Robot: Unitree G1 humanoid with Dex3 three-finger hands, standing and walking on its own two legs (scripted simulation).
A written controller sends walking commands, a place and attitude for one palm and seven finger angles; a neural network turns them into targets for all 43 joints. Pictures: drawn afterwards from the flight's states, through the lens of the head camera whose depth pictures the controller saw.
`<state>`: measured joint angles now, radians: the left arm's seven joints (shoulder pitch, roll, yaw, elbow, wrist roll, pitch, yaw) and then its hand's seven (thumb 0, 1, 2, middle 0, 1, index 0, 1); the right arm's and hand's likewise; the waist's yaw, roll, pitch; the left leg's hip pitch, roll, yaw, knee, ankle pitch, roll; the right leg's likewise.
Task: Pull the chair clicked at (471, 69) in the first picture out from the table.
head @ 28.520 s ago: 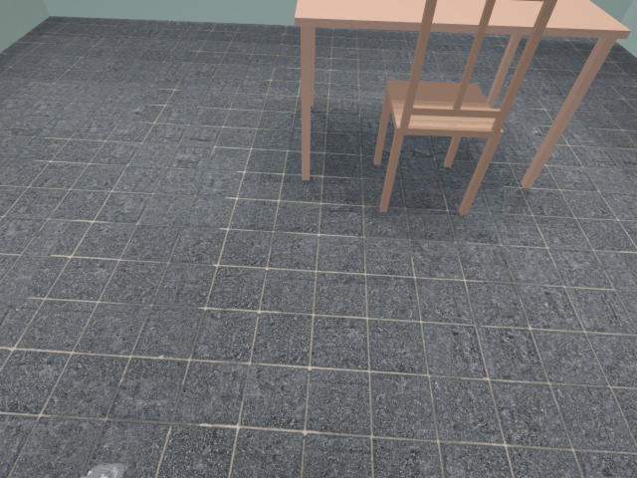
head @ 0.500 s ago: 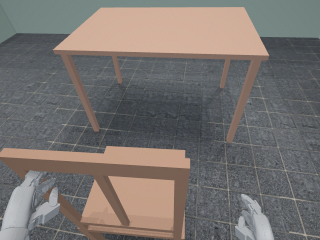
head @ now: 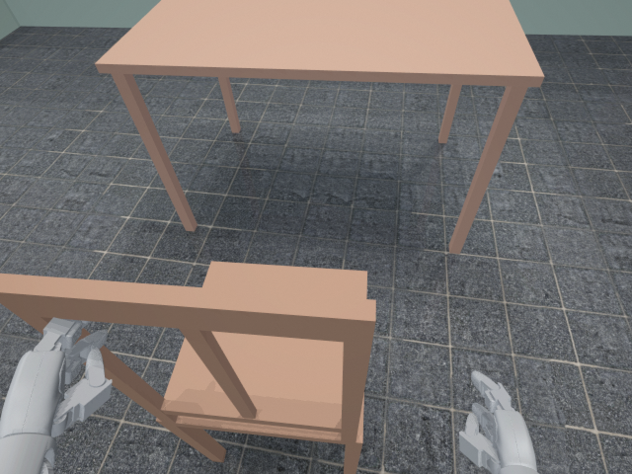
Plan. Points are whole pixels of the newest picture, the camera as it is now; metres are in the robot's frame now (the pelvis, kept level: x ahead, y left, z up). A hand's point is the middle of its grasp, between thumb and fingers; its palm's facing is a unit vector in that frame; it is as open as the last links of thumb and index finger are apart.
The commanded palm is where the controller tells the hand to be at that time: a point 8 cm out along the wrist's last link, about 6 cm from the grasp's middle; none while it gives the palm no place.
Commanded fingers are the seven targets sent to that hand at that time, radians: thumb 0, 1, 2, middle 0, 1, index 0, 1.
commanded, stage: step back with the hand held close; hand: left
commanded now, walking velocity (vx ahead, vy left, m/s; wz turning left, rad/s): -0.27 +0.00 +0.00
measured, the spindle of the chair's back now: (227, 378) +0.23 +0.17 -0.06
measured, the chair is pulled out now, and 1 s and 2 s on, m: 0.62 0.64 0.64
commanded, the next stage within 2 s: stop stepping back and stand still in 1.30 s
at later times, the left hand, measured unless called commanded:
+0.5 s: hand (65, 459) +0.10 +0.26 +0.08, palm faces +0.11 -0.83 -0.54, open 6.8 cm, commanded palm +0.06 +0.31 +0.18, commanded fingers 0.00 0.90 0.90 -0.20 -0.30 -0.20 -0.30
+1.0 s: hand out of the picture +0.07 +0.26 +0.20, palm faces +0.36 -0.74 -0.57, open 7.0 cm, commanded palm +0.01 +0.32 +0.18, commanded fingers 0.00 0.90 0.90 -0.20 -0.30 -0.20 -0.30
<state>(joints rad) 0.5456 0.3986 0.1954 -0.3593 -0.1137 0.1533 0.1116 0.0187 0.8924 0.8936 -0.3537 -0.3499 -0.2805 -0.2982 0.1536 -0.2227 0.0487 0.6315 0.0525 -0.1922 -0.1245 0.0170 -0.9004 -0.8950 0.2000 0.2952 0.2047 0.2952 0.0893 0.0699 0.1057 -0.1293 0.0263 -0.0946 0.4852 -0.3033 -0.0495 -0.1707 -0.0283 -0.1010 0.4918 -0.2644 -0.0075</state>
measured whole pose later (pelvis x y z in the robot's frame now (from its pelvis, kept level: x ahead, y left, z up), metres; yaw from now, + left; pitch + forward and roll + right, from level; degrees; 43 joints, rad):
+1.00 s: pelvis -0.13 +0.02 -0.02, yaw +0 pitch -1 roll -3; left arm 0.59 0.56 0.51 -0.72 -0.07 -0.22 0.14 0.02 0.88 0.89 -0.27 -0.33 -0.31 -0.34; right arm 0.14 -0.23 0.00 0.66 0.02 -0.17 -0.11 0.02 -0.90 -0.89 0.20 0.30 0.21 0.30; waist 0.03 0.02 0.07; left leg -0.47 0.03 -0.11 0.70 -0.22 -0.04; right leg -0.34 0.00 -0.06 0.61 -0.26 0.02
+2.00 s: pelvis -0.30 +0.05 -0.01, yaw +1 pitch -3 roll -3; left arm 0.49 0.36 0.39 -0.42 -0.04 -0.16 0.16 0.02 0.89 0.89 -0.21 -0.31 -0.21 -0.30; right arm 0.25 -0.24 0.00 0.70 0.01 -0.11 -0.10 0.02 -0.90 -0.89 0.20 0.30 0.21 0.30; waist 0.01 0.04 -0.05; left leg -0.39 -0.01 -0.05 0.70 -0.33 0.03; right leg -0.24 -0.03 -0.05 0.60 -0.31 0.02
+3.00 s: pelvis -0.28 +0.03 +0.00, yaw +1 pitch -1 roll +0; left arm 0.39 0.11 -0.02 1.09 0.00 0.01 0.03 0.01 0.91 0.89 -0.20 -0.30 -0.19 -0.30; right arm 0.34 -0.12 0.01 1.09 -0.01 0.00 -0.04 0.01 -0.91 -0.89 0.20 0.29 0.20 0.29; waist 0.01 0.04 0.03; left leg -0.26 -0.01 -0.05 0.47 -0.19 0.00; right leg -0.17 -0.01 -0.05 0.47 -0.28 -0.01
